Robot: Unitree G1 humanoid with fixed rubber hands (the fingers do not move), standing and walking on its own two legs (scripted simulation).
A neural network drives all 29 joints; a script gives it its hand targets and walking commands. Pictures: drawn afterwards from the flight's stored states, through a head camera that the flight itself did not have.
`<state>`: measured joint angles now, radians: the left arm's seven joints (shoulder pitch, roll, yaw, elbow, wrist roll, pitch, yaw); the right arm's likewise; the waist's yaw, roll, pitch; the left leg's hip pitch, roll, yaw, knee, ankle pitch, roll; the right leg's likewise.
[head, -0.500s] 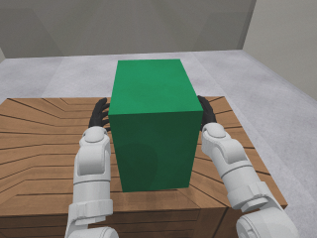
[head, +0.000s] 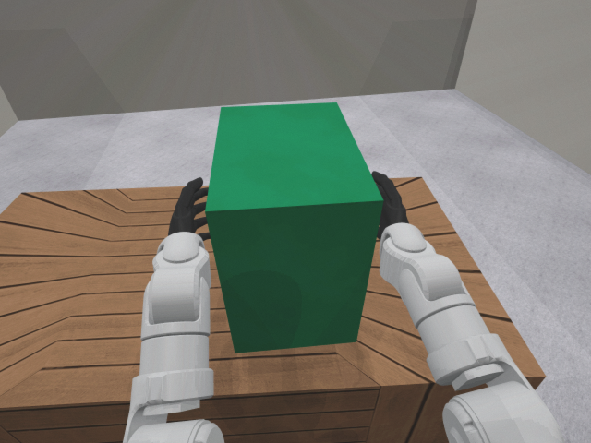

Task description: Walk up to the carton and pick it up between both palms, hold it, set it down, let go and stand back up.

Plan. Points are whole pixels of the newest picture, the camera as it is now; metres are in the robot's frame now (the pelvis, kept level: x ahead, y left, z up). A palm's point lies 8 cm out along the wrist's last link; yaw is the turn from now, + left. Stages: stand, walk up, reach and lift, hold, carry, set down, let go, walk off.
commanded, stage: hold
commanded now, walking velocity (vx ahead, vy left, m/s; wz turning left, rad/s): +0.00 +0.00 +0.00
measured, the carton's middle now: (287, 223) +0.42 +0.01 +0.14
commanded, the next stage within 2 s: none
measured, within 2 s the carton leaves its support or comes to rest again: neither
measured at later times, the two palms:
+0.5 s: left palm (183, 240) +0.35 +0.15 +0.17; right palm (388, 224) +0.36 -0.12 +0.17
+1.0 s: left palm (181, 243) +0.35 +0.15 +0.17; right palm (386, 226) +0.36 -0.12 +0.17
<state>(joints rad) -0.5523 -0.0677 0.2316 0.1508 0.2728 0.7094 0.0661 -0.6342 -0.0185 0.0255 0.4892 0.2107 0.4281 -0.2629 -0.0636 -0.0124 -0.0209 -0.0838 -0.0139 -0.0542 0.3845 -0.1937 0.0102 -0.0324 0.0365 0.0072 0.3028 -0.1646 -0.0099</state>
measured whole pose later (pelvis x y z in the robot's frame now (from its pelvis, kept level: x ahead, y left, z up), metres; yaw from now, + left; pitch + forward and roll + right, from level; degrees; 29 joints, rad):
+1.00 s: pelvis +0.00 +0.00 +0.00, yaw +1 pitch -6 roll -1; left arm -0.57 -0.05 0.25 0.16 0.28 0.72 0.05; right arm -0.66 0.02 -0.01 0.52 0.19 0.41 -0.26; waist -0.07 -0.05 0.00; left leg -0.09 -0.01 -0.06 0.39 -0.19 0.00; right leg -0.04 0.04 -0.01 0.32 -0.17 -0.02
